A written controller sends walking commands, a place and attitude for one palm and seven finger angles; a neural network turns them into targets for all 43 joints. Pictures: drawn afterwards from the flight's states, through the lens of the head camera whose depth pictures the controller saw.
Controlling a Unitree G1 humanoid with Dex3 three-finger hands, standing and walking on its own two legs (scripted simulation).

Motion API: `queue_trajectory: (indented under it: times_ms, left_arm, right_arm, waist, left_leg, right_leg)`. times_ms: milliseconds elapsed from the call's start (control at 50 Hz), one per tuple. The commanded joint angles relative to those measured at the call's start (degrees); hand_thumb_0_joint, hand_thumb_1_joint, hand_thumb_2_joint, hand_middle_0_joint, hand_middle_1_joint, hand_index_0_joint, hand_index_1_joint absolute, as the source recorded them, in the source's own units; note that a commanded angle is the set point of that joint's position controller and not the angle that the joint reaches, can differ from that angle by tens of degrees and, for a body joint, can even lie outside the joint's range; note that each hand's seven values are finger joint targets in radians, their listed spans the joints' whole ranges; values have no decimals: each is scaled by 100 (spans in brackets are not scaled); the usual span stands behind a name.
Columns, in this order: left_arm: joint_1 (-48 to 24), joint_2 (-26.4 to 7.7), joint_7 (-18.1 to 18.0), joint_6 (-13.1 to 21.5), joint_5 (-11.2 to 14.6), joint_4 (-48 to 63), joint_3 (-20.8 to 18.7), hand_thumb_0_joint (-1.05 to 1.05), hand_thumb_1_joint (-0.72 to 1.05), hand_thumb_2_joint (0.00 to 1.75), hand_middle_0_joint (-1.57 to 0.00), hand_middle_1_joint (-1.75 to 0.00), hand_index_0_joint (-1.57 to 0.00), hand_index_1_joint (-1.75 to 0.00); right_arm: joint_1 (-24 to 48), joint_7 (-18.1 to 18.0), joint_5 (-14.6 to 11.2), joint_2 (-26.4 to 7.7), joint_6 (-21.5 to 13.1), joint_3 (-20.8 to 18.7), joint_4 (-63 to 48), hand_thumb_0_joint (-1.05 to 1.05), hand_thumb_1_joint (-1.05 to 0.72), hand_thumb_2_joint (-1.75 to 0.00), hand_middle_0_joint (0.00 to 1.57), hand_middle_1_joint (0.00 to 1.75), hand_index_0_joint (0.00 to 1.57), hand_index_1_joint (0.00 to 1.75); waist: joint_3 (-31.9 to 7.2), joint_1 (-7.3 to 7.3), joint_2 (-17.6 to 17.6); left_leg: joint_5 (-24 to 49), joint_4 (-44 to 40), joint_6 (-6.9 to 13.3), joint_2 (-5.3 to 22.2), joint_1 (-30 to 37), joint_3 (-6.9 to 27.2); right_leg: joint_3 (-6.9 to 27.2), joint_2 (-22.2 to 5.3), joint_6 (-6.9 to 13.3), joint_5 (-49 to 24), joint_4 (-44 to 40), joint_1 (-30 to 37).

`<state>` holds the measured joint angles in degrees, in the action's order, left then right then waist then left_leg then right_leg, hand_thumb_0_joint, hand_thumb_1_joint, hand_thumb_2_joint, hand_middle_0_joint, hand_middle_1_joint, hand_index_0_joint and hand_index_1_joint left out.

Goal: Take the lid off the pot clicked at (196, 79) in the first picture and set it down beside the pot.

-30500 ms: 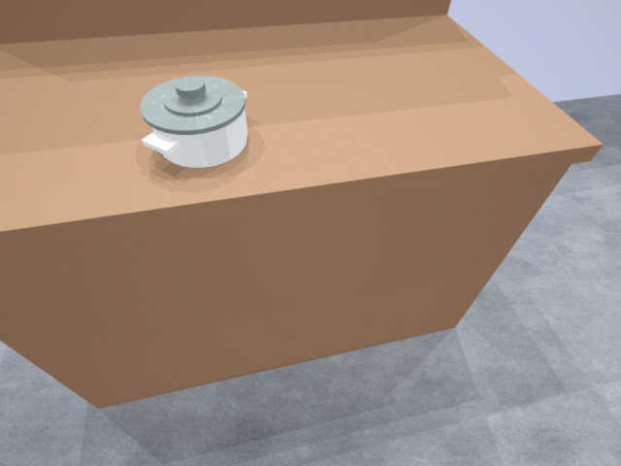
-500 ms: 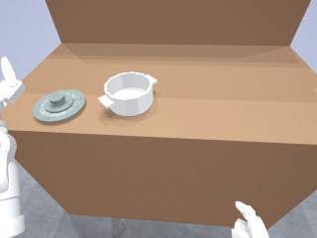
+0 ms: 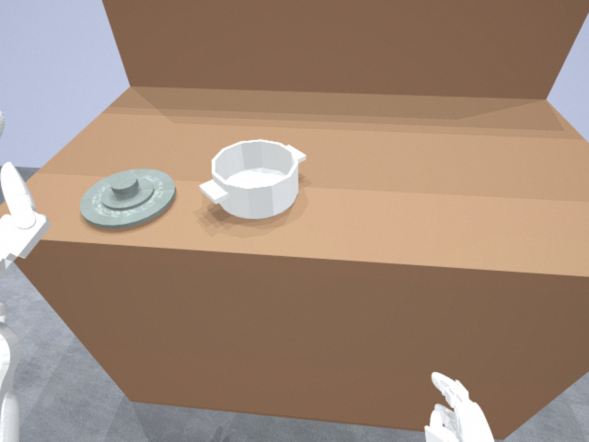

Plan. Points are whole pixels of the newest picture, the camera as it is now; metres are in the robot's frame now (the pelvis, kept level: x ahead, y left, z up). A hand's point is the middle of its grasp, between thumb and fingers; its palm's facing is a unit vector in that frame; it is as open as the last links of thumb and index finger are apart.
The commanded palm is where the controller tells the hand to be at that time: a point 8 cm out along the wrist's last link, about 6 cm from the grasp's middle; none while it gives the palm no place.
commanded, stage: draw the hand back to the body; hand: left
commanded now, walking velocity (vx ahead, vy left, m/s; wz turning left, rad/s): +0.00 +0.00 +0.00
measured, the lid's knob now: (124, 184) +0.49 +0.38 +0.09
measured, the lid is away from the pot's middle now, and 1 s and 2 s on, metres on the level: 0.24 0.24 0.24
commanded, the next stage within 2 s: step back with the hand held close in 0.24 s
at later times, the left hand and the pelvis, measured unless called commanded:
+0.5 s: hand (30, 227) +0.19 +0.25 +0.28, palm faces +0.53 -0.77 -0.36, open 7.4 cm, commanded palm +0.12 +0.29 +0.27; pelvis -0.01 +0.01 +0.00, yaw +0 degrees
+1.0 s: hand out of the picture +0.12 +0.24 +0.28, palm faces +0.55 -0.75 -0.38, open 7.4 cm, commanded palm +0.05 +0.30 +0.27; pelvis -0.08 +0.02 -0.02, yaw +1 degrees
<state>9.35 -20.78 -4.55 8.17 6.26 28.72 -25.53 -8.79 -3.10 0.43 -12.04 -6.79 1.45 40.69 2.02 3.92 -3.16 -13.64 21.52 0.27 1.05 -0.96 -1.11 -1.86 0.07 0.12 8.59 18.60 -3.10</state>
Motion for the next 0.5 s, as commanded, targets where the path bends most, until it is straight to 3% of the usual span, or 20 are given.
queue_trajectory:
  times_ms: [0,40,100,180,220,260,320,340,360,380,400,460,480]
  left_arm:
    - [-508,-1236,-95,346,-4,1427,-555,0,90,90,-20,-30,-20,-30]
    - [-257,-1129,-87,307,1,1401,-502,0,90,90,-20,-30,-20,-30]
    - [-610,-1166,-111,354,-53,1728,-439,0,90,90,-20,-30,-20,-30]
    - [-434,-1102,-141,326,-69,1606,-433,0,90,90,-20,-30,-20,-30]
    - [-413,-1022,-131,300,-72,1520,-357,0,90,90,-20,-30,-20,-30]
    - [-411,-1054,-122,285,-62,1508,-376,0,90,90,-20,-30,-20,-30]
    - [-391,-1102,-117,326,-71,1772,-411,0,90,90,-20,-30,-20,-30]
    - [-1197,-2122,-235,623,-174,2269,-1287,0,90,90,-20,-30,-20,-30]
    - [-486,-1618,-241,658,-191,1641,-996,0,90,90,-20,-30,-20,-30]
    - [-284,-1624,-226,673,-222,1803,-978,0,90,90,-20,-30,-20,-30]
    - [31,-1405,-207,643,-234,1625,-826,0,90,90,-20,-30,-20,-30]
    - [401,-1347,-194,613,-239,1770,-742,0,90,90,-20,-30,-20,-30]
    - [565,-1405,-203,643,-223,1867,-809,0,90,90,-20,-30,-20,-30]
  right_arm:
    - [915,-26,30,-537,-380,-181,-970,0,-90,-90,20,30,20,30]
    - [882,-37,29,-509,-371,-179,-964,0,-90,-90,20,30,20,30]
    - [915,-59,23,-518,-419,-163,-973,0,-90,-90,20,30,20,30]
    - [872,-78,13,-484,-449,-144,-950,0,-90,-90,20,30,20,30]
    - [854,-80,33,-487,-431,-144,-945,0,-90,-90,20,30,20,30]
    - [858,-84,27,-489,-410,-151,-953,0,-90,-90,20,30,20,30]
    - [889,-73,35,-480,-424,-154,-994,0,-90,-90,20,30,20,30]
    - [813,-33,-71,-770,-269,-155,-1309,0,-90,-90,20,30,20,30]
    - [715,-48,-31,-679,-165,-187,-1206,0,-90,-90,20,30,20,30]
    - [771,-3,-48,-680,-107,-192,-1256,0,-90,-90,20,30,20,30]
    - [651,16,-52,-680,-31,-223,-1268,0,-90,-90,20,30,20,30]
    - [477,49,-118,-753,148,-347,-1356,0,-90,-90,20,30,20,30]
    - [499,47,-125,-754,184,-349,-1390,0,-90,-90,20,30,20,30]
  waist:
    - [-613,47,-137]
    - [-412,35,40]
    - [-304,-19,-184]
    - [-224,-4,-272]
    - [-144,0,-127]
    - [-168,16,5]
    - [-394,45,-190]
    - [-49,-203,-120]
    - [-143,-215,409]
    - [-188,-218,294]
    - [-304,-271,506]
    - [-814,-351,349]
    - [-969,-357,134]
  left_leg:
    - [880,-400,138,2,-311,56]
    - [800,-402,135,17,-359,36]
    - [616,-418,131,6,-378,79]
    - [608,-422,119,22,-342,107]
    - [544,-467,108,31,-409,125]
    - [552,-460,130,36,-415,124]
    - [626,-423,122,31,-347,126]
    - [112,-162,256,63,-872,256]
    - [137,11,269,29,-913,348]
    - [280,112,285,15,-786,322]
    - [488,206,273,54,-808,324]
    - [1187,369,258,232,-853,323]
    - [1445,363,255,268,-801,334]
  right_leg:
    - [-25,-10,174,-356,-222,210]
    - [-34,-7,159,-274,-273,92]
    - [-23,-7,175,-80,-301,-35]
    - [-31,12,195,-47,-279,-86]
    - [-59,-2,189,26,-275,-97]
    - [-46,-10,181,29,-271,-85]
    - [-25,-23,190,-61,-233,31]
    - [647,-302,136,-201,-424,-611]
    - [631,-453,144,-195,-461,-620]
    - [764,-504,184,-361,-496,-735]
    - [715,-566,178,-563,-426,-710]
    - [582,-689,136,-1306,-66,-484]
    - [540,-656,118,-1458,56,-475]
